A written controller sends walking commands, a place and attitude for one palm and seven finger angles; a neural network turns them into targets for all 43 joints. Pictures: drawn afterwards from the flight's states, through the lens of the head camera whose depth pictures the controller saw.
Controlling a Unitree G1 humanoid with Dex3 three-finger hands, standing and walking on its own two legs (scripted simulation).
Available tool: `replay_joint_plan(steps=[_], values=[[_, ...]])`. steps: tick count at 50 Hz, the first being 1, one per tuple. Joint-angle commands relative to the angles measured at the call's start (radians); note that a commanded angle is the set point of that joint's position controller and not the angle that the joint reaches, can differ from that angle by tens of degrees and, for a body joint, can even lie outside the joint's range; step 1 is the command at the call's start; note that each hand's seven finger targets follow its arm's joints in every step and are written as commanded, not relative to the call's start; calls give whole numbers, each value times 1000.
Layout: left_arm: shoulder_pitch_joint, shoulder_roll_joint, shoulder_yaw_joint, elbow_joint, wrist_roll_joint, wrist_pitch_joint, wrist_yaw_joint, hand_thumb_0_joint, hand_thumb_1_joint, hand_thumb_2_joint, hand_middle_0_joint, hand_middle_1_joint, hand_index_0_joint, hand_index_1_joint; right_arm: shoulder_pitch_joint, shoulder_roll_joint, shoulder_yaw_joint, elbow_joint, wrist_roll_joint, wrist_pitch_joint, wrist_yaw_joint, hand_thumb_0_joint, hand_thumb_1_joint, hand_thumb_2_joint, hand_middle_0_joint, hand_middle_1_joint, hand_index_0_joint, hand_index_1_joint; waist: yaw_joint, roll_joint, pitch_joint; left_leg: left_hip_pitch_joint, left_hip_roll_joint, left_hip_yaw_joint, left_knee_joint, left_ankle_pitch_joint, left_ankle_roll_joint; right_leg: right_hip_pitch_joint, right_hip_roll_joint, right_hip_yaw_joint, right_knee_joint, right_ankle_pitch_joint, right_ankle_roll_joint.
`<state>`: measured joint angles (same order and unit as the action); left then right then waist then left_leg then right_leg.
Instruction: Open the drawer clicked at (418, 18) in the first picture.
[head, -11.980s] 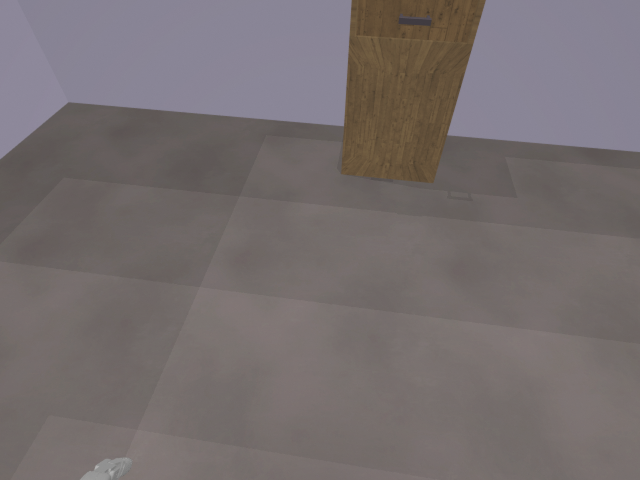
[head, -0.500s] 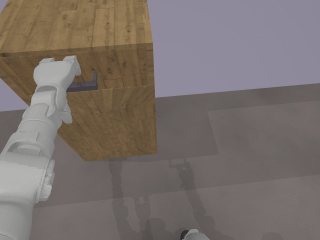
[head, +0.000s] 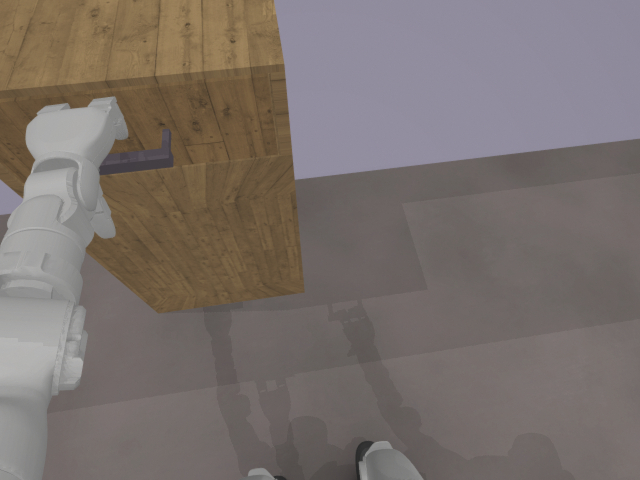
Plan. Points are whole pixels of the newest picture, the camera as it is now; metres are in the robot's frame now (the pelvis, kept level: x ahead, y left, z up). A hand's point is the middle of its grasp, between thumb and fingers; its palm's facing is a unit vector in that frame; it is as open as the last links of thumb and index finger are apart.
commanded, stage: move the hooked fingers above the handle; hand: left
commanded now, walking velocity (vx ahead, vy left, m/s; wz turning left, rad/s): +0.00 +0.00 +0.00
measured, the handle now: (132, 150) +0.58 +0.24 +0.01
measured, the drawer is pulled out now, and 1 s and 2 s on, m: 0.00 0.00 0.00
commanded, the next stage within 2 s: none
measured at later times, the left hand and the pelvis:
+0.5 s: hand (109, 158) +0.52 +0.24 +0.06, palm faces -0.10 +0.01 -0.99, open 13.7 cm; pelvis +0.01 +0.00 +0.00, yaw +0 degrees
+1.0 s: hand (120, 155) +0.52 +0.22 +0.06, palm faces -0.09 +0.00 -1.00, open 13.8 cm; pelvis +0.01 +0.00 +0.00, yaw +1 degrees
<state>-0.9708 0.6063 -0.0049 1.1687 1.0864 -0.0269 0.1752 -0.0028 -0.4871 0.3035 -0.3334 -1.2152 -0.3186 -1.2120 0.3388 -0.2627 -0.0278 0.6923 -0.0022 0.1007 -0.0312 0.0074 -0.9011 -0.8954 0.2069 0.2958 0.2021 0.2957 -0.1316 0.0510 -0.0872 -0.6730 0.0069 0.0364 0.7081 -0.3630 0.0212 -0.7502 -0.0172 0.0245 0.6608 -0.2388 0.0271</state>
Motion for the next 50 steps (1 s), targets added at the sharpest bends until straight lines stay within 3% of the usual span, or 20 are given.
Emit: replay_joint_plan(steps=[1, 5, 8, 9, 10, 11, 14, 18, 21, 22, 23, 25, 27, 31, 35, 36, 40, 45, 49, 50], values=[[-572, 146, -47, -320, -5, -140, 19, 0, -500, 300, -300, -1200, -300, -1200, 194, -166, -88, -26, -16, -39, -34, 0, -900, -900, 200, 300, 200, 300, -65, 47, -474, 292, -19, -38, -34, 333, 18, 193, 52, -41, -48, 165, -51], [-578, 149, -16, -258, -20, -154, 70, 0, -500, 300, -300, -1200, -300, -1200, 214, -168, -86, 2, -25, -48, -23, 0, -900, -900, 200, 300, 200, 300, -67, 85, -439, 260, -23, -55, -14, 333, 4, 127, 54, -54, -21, 141, -58], [-559, 236, 57, -186, -6, -107, 128, 0, -500, 300, -300, -1200, -300, -1200, 209, -180, -73, 10, -34, -41, -6, 0, -900, -900, 200, 300, 200, 300, -43, 96, -448, 201, -28, -49, -1, 374, -1, 147, 55, -61, 8, 178, -62], [-564, 233, 52, -185, 6, -84, 142, 0, -500, 300, -300, -1200, -300, -1200, 206, -177, -69, 5, -36, -38, 1, 0, -900, -900, 200, 300, 200, 300, -35, 116, -471, 198, -29, -48, 3, 407, -6, 158, 55, -66, 21, 201, -64], [-555, 227, 51, -163, 9, -59, 155, 0, -500, 300, -300, -1200, -300, -1200, 203, -178, -69, 3, -40, -35, 7, 0, -900, -900, 200, 300, 200, 300, -34, 112, -481, 195, -29, -42, 8, 435, -5, 171, 55, -67, 24, 225, -63], [-549, 275, 91, -163, 14, -40, 162, 0, -500, 300, -300, -1200, -300, -1200, 197, -183, -67, -2, -39, -31, 11, 0, -900, -900, 200, 300, 200, 300, -19, 86, -511, 179, -30, -34, 14, 463, -4, 214, 56, -65, 31, 264, -62], [-516, 272, 81, -173, 25, 20, 159, 0, -500, 300, -300, -1200, -300, -1200, 191, -183, -70, -14, -40, -17, 22, 0, -900, -900, 200, 300, 200, 300, -6, 91, -572, 200, -23, -25, 18, 550, -7, 275, 55, -61, 37, 347, -55], [-434, 265, 75, -142, 8, 61, 123, 0, -500, 300, -300, -1200, -300, -1200, 164, -188, -65, -22, -25, 2, 20, 0, -900, -900, 200, 300, 200, 300, 3, -13, -512, 144, -26, -11, -19, 452, 7, 339, 53, -55, 6, 336, -46], [-445, 248, 60, -193, -12, 29, 78, 0, -500, 300, -300, -1200, -300, -1200, 156, -187, -69, -36, -17, -2, 5, 0, -900, -900, 200, 300, 200, 300, -6, -50, -495, 157, -25, -6, -45, 383, 19, 367, 50, -43, -28, 310, -44], [-436, 266, 64, -199, -10, 13, 63, 0, -500, 300, -300, -1200, -300, -1200, 159, -187, -68, -34, -14, -2, -1, 0, -900, -900, 200, 300, 200, 300, -4, -51, -493, 154, -26, -7, -51, 359, 21, 372, 48, -38, -30, 296, -42], [-452, 231, 31, -205, -11, -3, 51, 0, -500, 300, -300, -1200, -300, -1200, 162, -182, -68, -34, -11, -6, -6, 0, -900, -900, 200, 300, 200, 300, -21, -50, -461, 158, -27, -9, -57, 339, 23, 352, 49, -38, -40, 280, -42], [-461, 225, 31, -244, -4, -50, 39, 0, -500, 300, -300, -1200, -300, -1200, 170, -178, -74, -31, -13, -14, -13, 0, -900, -900, 200, 300, 200, 300, -17, -21, -457, 188, -25, -20, -57, 339, 21, 316, 51, -41, -40, 243, -46], [-500, 198, 16, -283, -5, -96, 47, 0, -500, 300, -300, -1200, -300, -1200, 182, -172, -80, -19, -18, -22, -19, 0, -900, -900, 200, 300, 200, 300, -33, 8, -460, 232, -20, -27, -50, 353, 18, 272, 52, -42, -43, 223, -48], [-491, 184, 39, -304, -12, -132, 95, 0, -500, 300, -300, -1200, -300, -1200, 190, -166, -85, -11, -30, -29, -10, 0, -900, -900, 200, 300, 200, 300, -14, 51, -503, 270, -23, -37, -27, 443, 4, 247, 56, -51, -19, 245, -56], [-473, 207, 63, -216, -2, -69, 157, 0, -500, 300, -300, -1200, -300, -1200, 177, -173, -76, 6, -35, -25, 7, 0, -900, -900, 200, 300, 200, 300, -12, 43, -451, 204, -24, -31, -28, 421, 1, 237, 53, -61, -4, 244, -56], [-467, 242, 93, -206, -1, -51, 166, 0, -500, 300, -300, -1200, -300, -1200, 171, -180, -74, 6, -35, -22, 10, 0, -900, -900, 200, 300, 200, 300, 2, 29, -471, 188, -27, -27, -26, 432, 1, 264, 53, -59, 0, 260, -57], [-492, 218, 41, -161, 19, 25, 163, 0, -500, 300, -300, -1200, -300, -1200, 162, -181, -71, -2, -26, -19, 14, 0, -900, -900, 200, 300, 200, 300, -15, 19, -464, 166, -28, -15, -38, 392, 4, 285, 50, -57, -7, 269, -50], [-507, 189, 20, -251, -8, -7, 92, 0, -500, 300, -300, -1200, -300, -1200, 175, -177, -87, -15, -22, -23, -1, 0, -900, -900, 200, 300, 200, 300, -19, 16, -579, 269, -23, -20, -32, 472, 10, 345, 51, -43, -24, 334, -44], [-493, 175, 14, -254, -17, -54, 67, 0, -500, 300, -300, -1200, -300, -1200, 177, -175, -84, -3, -21, -25, -12, 0, -900, -900, 200, 300, 200, 300, -27, 9, -479, 246, -22, -24, -43, 441, 13, 305, 52, -45, -37, 304, -46], [-490, 212, 45, -258, -13, -64, 74, 0, -500, 300, -300, -1200, -300, -1200, 177, -178, -83, 2, -23, -24, -14, 0, -900, -900, 200, 300, 200, 300, -21, 1, -471, 233, -23, -24, -44, 438, 13, 309, 50, -44, -33, 305, -47]])
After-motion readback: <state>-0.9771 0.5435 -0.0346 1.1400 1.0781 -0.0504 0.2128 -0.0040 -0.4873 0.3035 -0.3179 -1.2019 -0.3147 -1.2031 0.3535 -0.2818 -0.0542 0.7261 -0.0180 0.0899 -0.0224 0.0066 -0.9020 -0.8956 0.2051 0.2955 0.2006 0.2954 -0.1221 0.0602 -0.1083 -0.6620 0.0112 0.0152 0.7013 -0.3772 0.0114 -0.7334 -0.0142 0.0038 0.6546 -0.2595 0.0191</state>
